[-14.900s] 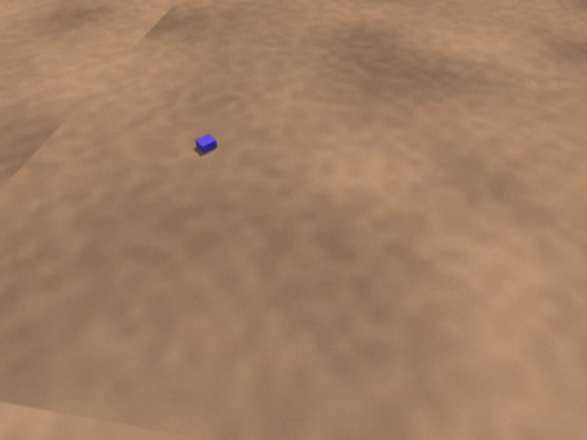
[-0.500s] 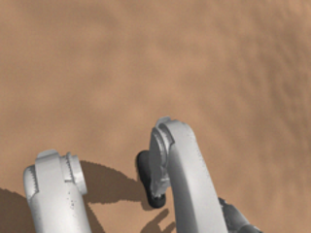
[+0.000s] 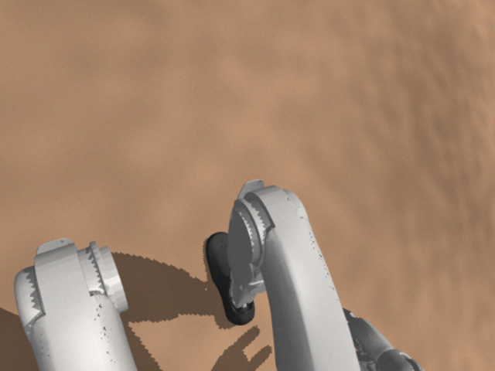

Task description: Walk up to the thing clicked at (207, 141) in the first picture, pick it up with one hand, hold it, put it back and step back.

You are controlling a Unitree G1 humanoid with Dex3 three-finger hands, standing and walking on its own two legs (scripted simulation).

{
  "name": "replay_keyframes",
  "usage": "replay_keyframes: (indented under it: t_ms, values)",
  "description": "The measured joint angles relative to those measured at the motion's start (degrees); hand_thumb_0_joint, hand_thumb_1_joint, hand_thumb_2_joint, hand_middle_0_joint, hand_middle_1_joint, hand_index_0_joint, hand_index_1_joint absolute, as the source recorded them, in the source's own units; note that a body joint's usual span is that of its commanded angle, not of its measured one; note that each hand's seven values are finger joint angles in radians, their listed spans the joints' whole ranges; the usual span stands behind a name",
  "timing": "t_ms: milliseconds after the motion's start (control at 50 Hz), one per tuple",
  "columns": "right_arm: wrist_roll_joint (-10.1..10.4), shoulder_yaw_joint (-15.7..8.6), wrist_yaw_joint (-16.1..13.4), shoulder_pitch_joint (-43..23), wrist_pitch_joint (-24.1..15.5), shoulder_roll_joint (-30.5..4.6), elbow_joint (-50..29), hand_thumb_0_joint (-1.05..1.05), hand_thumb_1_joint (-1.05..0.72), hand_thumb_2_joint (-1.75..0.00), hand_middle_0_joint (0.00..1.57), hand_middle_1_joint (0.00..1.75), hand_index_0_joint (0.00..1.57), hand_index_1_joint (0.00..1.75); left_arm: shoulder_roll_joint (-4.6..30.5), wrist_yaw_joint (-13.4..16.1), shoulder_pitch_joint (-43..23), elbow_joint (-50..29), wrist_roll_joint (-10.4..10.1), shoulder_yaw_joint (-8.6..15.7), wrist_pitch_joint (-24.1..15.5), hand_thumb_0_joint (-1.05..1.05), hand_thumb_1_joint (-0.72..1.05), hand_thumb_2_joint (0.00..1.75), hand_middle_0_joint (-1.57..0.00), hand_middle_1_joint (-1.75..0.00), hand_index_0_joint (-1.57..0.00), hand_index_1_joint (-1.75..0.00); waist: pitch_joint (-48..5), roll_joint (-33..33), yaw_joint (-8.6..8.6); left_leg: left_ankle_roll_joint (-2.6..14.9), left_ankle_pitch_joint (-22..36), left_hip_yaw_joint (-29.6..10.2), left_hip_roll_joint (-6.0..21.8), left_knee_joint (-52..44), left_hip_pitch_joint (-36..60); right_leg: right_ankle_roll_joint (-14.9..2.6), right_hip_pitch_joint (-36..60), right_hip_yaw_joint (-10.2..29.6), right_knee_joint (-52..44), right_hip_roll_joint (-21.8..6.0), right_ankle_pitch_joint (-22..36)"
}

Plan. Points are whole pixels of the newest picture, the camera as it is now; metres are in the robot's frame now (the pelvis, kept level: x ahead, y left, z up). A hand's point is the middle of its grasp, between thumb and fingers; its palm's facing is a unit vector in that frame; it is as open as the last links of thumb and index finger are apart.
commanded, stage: rest palm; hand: left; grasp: from above
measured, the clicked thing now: out of the picture +0.47 +0.33 -0.28
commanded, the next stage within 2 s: close in 1.14 s
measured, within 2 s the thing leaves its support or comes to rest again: neither
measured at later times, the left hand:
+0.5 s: hand out of the picture +0.44 +0.33 -0.24, palm faces -0.51 -0.08 -0.86, open 13.8 cm
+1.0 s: hand out of the picture +0.45 +0.33 -0.24, palm faces -0.52 -0.08 -0.85, open 14.0 cm
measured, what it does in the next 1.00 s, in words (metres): stands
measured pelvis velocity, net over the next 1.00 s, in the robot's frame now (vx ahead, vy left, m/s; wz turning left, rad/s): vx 0.00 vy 0.01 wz -0.02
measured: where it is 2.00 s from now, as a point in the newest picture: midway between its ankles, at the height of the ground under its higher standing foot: (176, 331)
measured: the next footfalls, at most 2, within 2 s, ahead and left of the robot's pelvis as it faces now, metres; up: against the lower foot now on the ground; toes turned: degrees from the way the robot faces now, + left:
none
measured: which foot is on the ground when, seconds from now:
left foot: down 0.00-1.00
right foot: down 0.00-1.00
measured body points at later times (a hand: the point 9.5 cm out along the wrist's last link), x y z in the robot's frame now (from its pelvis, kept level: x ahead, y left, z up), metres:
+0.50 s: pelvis +0.00 +0.01 -0.01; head +0.26 +0.15 +0.33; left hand +0.47 +0.33 -0.19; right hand +0.07 -0.26 -0.05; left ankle +0.05 +0.11 -0.27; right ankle +0.13 -0.15 -0.27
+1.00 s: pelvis +0.00 +0.01 -0.01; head +0.26 +0.14 +0.33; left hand +0.47 +0.33 -0.20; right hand +0.07 -0.26 -0.05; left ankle +0.05 +0.11 -0.27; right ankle +0.13 -0.15 -0.27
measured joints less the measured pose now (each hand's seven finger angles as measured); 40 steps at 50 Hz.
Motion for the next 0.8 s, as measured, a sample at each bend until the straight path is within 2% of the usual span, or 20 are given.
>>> replay_keyframes:
  t_ms: [100,220,320,460,640,720,800]
  values:
    - [-0.4,0.4,0.3,-0.8,-1.3,-0.2,0.0,0.00,-0.90,-0.90,0.20,0.30,0.20,0.30,-0.3,1.3,0.1,1.6,-0.2,-0.5,2.3,0.00,-0.44,0.96,-0.08,-0.98,-0.10,-0.96,-0.3,0.2,-0.42,0.38,-0.1,-0.1,-0.1,0.6,-0.4,0.00,0.0,-0.1,0.2,0.1,-0.1]
    - [-0.3,1.0,0.9,-1.2,-2.6,-0.3,-1.1,0.00,-0.90,-0.90,0.20,0.30,0.20,0.30,-0.3,0.8,0.1,2.1,-1.0,0.3,4.0,0.00,-0.45,0.95,-0.08,-0.98,-0.10,-0.96,0.1,0.0,-0.74,0.73,0.0,0.0,-0.1,1.0,-0.6,-0.12,0.0,-0.1,0.5,0.2,-0.1]
    - [-0.5,1.5,1.2,-1.5,-2.7,-0.5,-1.9,0.00,-0.90,-0.90,0.20,0.30,0.20,0.30,0.3,-0.4,0.8,2.0,-1.2,1.0,4.0,0.00,-0.45,0.95,-0.07,-0.99,-0.10,-0.97,0.6,0.1,-0.79,0.89,-0.1,-0.3,-0.1,1.4,-0.6,-0.19,0.3,-0.4,0.5,0.2,-0.2]
    - [-1.0,2.6,1.7,-1.7,-2.4,-0.6,-2.3,0.00,-0.90,-0.90,0.20,0.30,0.20,0.30,1.0,-0.9,1.1,1.7,-1.6,0.4,2.4,0.00,-0.44,0.95,-0.07,-1.00,-0.10,-0.98,1.6,-0.3,-0.63,0.88,-0.3,-0.7,-0.2,1.7,-0.1,0.01,1.1,-0.7,0.5,0.2,-0.3]
    - [-1.9,3.7,2.3,-2.0,-3.0,-0.5,-2.0,0.00,-0.90,-0.90,0.20,0.30,0.20,0.30,0.4,1.1,1.5,1.4,-0.6,-1.5,1.5,0.00,-0.44,0.96,-0.08,-0.99,-0.10,-0.98,1.3,-0.8,-0.60,0.68,-0.4,-1.3,-0.3,2.2,0.3,0.15,1.5,-1.2,0.6,0.4,-0.2]
    - [-2.2,3.5,2.6,-2.2,-3.8,-0.6,-1.5,0.00,-0.90,-0.90,0.20,0.30,0.20,0.30,-0.3,2.6,1.3,1.5,-0.5,-1.9,2.8,0.00,-0.45,0.97,-0.08,-0.99,-0.10,-0.97,0.7,-0.7,-0.61,0.71,-0.4,-1.3,-0.1,2.2,0.0,-0.08,1.1,-1.2,0.6,0.5,-0.1]
    - [-1.8,3.2,2.8,-2.5,-4.6,-1.0,-1.5,0.00,-0.90,-0.90,0.20,0.30,0.20,0.30,-0.4,2.8,0.8,2.2,-0.9,-1.3,4.5,0.00,-0.46,0.97,-0.08,-0.98,-0.10,-0.97,0.5,-0.4,-0.93,0.86,-0.2,-1.1,-0.1,2.2,-0.3,-0.05,0.9,-1.0,0.6,0.5,0.0]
